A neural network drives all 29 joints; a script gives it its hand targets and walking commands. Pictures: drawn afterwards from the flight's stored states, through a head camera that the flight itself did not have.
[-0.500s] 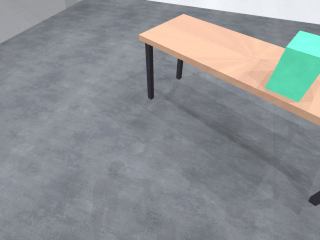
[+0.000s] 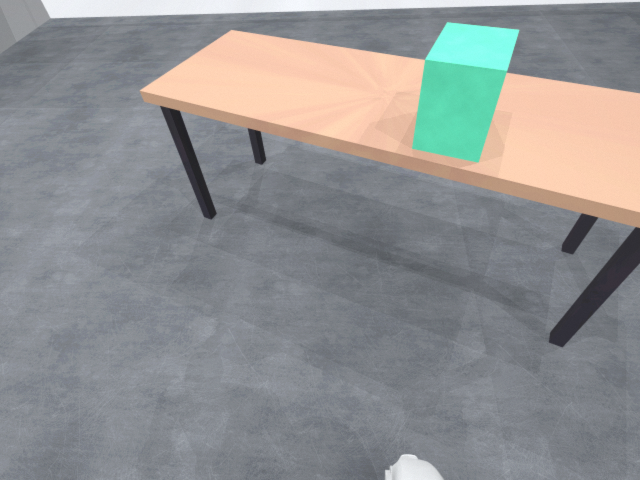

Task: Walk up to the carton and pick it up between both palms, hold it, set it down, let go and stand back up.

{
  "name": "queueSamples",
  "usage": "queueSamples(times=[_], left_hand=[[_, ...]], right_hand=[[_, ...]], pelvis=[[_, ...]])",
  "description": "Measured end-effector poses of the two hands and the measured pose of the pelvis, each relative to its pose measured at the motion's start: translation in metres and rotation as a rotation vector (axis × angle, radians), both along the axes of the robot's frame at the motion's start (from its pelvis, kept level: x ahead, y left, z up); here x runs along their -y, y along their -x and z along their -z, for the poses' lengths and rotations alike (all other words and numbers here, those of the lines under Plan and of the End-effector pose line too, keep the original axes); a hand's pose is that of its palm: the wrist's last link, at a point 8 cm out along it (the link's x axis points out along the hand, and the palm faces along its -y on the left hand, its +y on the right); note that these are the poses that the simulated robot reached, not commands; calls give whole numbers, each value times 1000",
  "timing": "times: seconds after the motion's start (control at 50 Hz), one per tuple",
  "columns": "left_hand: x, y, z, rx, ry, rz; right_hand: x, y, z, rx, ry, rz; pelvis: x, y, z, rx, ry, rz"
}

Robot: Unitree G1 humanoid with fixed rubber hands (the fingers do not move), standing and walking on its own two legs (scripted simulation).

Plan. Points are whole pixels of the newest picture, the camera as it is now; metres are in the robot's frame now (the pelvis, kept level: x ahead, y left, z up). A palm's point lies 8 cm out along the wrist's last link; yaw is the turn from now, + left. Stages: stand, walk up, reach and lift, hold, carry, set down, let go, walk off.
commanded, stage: walk up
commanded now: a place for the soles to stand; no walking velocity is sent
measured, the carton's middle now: (462, 92) +0.94 -0.34 -0.02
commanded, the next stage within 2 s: none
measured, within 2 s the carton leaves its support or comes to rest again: neither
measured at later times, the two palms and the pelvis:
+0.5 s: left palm (195, 392) +0.28 +0.21 -0.11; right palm out of the picture +0.10 -0.26 -0.10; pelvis +0.17 -0.03 +0.02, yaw -14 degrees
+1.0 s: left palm (293, 272) +0.48 +0.06 -0.09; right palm (589, 349) +0.32 -0.39 -0.11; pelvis +0.35 -0.14 +0.02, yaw -22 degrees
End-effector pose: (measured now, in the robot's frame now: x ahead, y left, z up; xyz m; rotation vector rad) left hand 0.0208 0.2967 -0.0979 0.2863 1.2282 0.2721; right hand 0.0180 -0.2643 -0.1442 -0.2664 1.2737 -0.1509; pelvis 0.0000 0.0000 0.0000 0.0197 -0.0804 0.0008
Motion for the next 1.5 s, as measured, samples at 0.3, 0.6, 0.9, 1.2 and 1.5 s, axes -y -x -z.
queueSamples(times=[0.3,0.6,0.9,1.2,1.5], left_hand=[[64,-100,34,-34,148,118],[132,-339,-6,61,143,475],[244,-456,0,122,133,494],[198,-492,30,-88,144,380],[289,-656,9,78,131,554]], right_hand=[[0,-148,-47,330,-28,-2],[3,-66,-50,-36,-39,387],[108,-216,-16,40,-74,375],[126,-423,-48,293,6,288],[134,-406,-25,65,-77,457]], pelvis=[[10,-93,0,1,13,107],[56,-207,-28,-18,-28,309],[131,-312,-9,-17,10,399],[136,-443,-7,-29,0,372],[180,-498,-12,-30,-1,421]])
